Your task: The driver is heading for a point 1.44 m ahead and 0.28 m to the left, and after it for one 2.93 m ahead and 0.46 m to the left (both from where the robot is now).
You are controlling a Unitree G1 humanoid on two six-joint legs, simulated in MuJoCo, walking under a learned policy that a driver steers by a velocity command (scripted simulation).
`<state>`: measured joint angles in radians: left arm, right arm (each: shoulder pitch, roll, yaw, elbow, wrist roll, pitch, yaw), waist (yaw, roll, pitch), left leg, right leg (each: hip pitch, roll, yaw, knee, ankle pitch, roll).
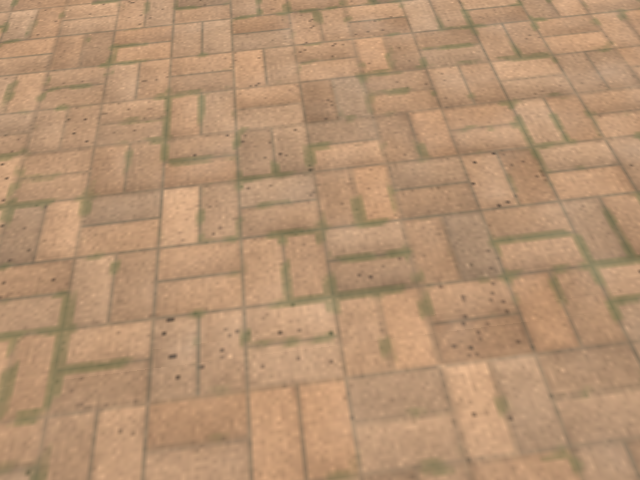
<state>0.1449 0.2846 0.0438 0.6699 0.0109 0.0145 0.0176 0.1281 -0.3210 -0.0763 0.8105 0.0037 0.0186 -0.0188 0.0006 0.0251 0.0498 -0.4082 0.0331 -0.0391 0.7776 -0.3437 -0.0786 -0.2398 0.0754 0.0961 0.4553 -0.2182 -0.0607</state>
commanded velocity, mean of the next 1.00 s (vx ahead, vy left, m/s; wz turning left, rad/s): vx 0.21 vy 0.00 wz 0.10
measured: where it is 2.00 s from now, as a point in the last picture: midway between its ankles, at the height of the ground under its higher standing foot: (271, 357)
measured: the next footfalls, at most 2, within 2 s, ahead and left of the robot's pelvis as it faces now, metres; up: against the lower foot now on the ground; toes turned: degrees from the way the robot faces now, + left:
left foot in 0.08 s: +0.05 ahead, +0.15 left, +0.00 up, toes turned -1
left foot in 1.06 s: +0.42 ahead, +0.16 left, +0.00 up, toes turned +15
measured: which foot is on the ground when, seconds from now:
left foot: up 0.00-0.06, down 0.08-0.60, up 0.62-1.00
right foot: down 0.00-1.00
